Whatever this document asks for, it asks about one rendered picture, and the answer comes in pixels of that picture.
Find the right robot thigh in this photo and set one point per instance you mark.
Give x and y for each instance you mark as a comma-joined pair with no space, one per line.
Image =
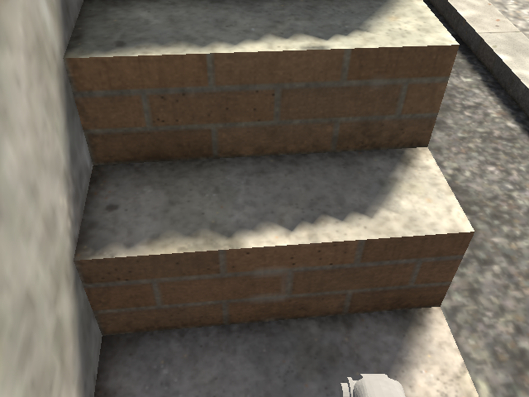
371,385

